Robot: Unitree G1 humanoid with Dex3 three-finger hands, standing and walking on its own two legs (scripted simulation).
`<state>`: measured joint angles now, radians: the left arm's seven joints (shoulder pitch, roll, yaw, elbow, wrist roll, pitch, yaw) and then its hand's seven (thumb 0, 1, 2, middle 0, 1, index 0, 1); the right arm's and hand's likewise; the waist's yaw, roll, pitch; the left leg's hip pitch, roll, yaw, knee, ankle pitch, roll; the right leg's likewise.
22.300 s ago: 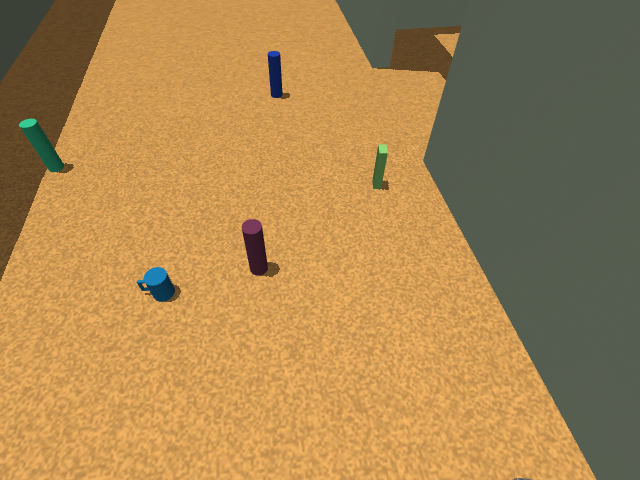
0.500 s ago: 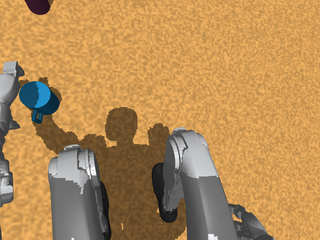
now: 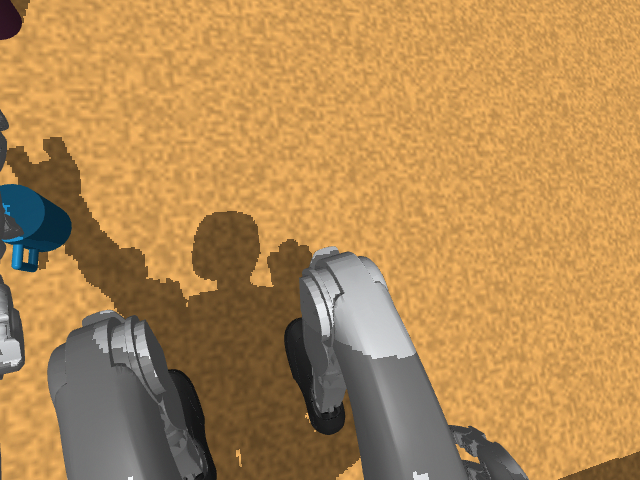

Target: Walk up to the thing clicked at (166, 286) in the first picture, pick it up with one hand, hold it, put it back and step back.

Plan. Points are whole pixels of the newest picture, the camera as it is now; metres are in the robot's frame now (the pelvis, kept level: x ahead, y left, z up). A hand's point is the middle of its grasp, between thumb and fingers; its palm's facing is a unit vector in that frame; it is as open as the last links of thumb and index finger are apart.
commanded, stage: approach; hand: left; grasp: from above
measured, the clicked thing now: (27, 232) +0.46 +0.28 -0.29
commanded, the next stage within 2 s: rest palm in 0.16 s
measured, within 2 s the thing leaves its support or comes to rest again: neither
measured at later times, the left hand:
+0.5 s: hand out of the picture +0.48 +0.29 -0.21, palm faces -0.40 -0.09 -0.91, open 14.3 cm
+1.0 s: hand (14, 215) +0.48 +0.28 -0.25, palm faces -0.44 -0.12 -0.89, open 14.3 cm
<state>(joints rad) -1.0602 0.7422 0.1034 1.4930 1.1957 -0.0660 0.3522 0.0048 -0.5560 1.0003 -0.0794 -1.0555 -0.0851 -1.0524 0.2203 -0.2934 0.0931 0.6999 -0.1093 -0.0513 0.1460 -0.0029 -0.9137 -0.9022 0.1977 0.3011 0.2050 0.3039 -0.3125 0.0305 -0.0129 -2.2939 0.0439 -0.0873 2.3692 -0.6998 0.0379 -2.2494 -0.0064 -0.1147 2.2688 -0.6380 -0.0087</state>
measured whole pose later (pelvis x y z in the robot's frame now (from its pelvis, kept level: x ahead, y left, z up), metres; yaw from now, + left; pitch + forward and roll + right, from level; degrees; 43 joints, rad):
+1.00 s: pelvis +0.00 +0.00 -0.04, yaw -4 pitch +31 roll -11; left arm -1.04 0.92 0.18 1.65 1.32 -0.25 0.53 0.01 -0.56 1.04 -0.08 -0.98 -0.07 -1.00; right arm 0.21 -0.31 0.18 0.72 -0.22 -0.15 0.22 0.00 -0.90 -0.90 0.20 0.30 0.21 0.30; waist -0.36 -0.07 0.09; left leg -2.36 0.04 -0.16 2.53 -0.72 0.03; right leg -2.29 0.00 -0.18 2.37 -0.64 0.00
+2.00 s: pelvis -0.01 +0.01 -0.04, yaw -5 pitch +28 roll -12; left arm -1.11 0.99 0.15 1.80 1.33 -0.25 0.58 -0.01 -0.39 0.92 -0.37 -0.98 -0.39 -0.97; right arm 0.17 -0.36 0.24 0.66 -0.24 -0.25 0.25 0.00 -0.90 -0.90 0.20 0.30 0.20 0.30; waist -0.38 -0.08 0.11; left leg -2.35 0.04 -0.19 2.54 -0.71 0.04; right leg -2.27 0.01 -0.20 2.36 -0.61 0.01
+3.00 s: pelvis +0.00 +0.01 -0.03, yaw -4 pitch +31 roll -12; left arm -1.00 0.90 0.14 1.55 1.28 -0.20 0.50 0.00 -0.12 0.76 -0.59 -0.89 -0.54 -0.85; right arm 0.19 -0.33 0.18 0.68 -0.21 -0.22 0.26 0.00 -0.92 -0.91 0.20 0.30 0.20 0.30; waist -0.34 -0.07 0.06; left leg -2.37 0.03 -0.17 2.51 -0.72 0.03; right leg -2.28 0.00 -0.19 2.35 -0.64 0.00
